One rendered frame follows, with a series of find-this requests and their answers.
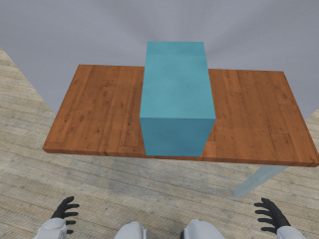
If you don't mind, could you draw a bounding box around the left robot thigh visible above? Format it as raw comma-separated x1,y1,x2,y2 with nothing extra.
114,223,147,239

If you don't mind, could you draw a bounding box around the carton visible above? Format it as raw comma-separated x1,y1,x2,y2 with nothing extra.
140,41,216,157

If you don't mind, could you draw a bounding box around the left robot hand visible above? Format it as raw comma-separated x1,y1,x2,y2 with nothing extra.
51,196,80,234

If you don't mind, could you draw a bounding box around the table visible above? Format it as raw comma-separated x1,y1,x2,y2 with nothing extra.
42,64,319,198

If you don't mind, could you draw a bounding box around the robot left forearm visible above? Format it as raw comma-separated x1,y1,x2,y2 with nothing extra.
33,217,68,239

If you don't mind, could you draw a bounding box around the right robot hand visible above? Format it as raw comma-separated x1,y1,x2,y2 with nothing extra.
253,197,291,234

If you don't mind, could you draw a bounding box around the robot thigh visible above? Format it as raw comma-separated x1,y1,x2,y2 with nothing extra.
183,221,225,239
114,223,147,239

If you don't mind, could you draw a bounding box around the robot right forearm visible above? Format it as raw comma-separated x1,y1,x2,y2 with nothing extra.
276,226,307,239

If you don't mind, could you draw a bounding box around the right robot thigh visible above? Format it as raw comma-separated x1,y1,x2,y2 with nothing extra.
183,221,225,239

